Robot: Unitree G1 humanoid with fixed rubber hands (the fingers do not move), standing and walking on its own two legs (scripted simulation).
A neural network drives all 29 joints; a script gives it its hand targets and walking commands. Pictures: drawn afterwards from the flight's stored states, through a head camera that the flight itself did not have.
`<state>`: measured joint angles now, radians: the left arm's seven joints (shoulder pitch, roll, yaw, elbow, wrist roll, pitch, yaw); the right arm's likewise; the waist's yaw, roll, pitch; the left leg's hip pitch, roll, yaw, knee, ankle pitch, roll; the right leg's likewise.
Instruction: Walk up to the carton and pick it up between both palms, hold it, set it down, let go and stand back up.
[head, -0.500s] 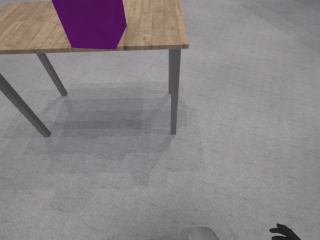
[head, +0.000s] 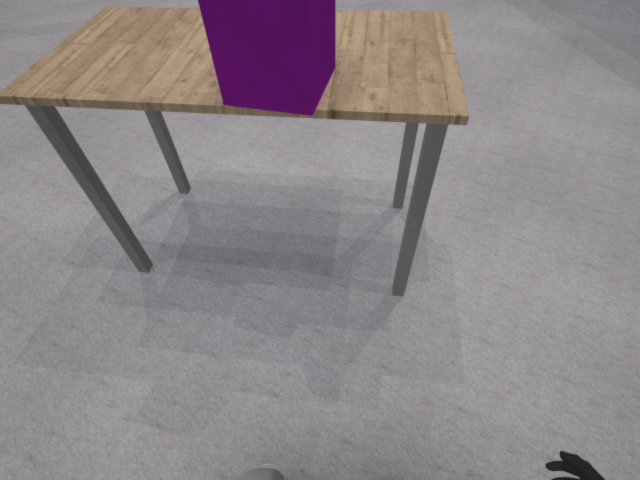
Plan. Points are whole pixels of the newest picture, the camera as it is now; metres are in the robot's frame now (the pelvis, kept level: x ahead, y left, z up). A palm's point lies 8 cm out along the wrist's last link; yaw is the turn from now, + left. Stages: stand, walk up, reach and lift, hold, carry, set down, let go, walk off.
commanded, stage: walk up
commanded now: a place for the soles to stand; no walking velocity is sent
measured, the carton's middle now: (276, 27) +0.91 +0.09 +0.14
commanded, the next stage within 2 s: none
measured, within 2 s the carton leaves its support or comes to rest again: neither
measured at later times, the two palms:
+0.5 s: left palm out of the picture +0.11 +0.40 -0.05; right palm (527, 416) +0.23 -0.27 -0.09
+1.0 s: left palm out of the picture +0.17 +0.43 -0.08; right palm (495, 395) +0.25 -0.23 -0.09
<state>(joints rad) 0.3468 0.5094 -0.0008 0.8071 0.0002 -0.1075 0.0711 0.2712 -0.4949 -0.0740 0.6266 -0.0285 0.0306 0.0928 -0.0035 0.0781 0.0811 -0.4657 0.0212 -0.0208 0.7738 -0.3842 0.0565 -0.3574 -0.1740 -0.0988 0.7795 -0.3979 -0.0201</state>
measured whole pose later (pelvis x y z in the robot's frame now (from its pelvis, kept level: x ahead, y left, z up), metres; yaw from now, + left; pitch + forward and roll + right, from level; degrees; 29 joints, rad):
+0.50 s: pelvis +0.09 +0.04 +0.00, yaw +2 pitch -1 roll +1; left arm 0.37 0.50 0.00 0.82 0.00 -0.11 0.07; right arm 0.25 -0.48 -0.07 0.64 -0.03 0.03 0.09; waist 0.02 0.08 0.08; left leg -0.52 -0.02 -0.02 1.08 -0.47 0.05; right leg -0.38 -0.09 -0.01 0.79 -0.39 0.00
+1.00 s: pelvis +0.12 +0.08 -0.01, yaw +1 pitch -1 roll -1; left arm 0.35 0.50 0.00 0.80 0.00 -0.09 0.07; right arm 0.22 -0.45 -0.07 0.66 -0.03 0.01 0.04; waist -0.01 0.06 0.09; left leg -0.46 0.01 -0.01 0.96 -0.49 0.03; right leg -0.41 -0.03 0.04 0.86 -0.43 0.03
